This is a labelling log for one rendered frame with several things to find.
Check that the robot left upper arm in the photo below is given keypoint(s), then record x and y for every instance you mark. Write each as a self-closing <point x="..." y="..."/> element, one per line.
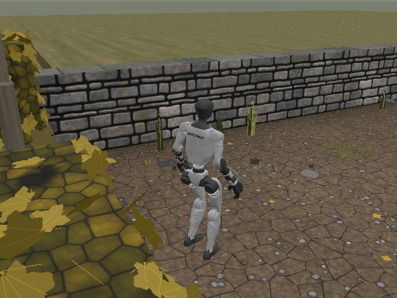
<point x="178" y="147"/>

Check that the robot right hand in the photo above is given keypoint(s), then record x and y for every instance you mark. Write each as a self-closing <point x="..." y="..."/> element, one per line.
<point x="237" y="189"/>

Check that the right robot forearm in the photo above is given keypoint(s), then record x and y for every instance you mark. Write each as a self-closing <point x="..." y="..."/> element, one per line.
<point x="227" y="173"/>

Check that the robot right upper arm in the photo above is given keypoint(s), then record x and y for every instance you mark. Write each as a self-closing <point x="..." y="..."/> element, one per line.
<point x="217" y="138"/>

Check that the robot left hand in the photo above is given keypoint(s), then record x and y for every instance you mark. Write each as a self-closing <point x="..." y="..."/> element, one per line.
<point x="183" y="164"/>

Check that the robot right thigh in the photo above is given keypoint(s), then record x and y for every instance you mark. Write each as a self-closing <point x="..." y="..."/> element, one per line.
<point x="213" y="187"/>

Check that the left robot forearm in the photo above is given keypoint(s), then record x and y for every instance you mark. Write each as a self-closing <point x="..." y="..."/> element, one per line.
<point x="179" y="156"/>

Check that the humanoid robot head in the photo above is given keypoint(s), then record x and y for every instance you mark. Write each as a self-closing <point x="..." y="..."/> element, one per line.
<point x="204" y="108"/>

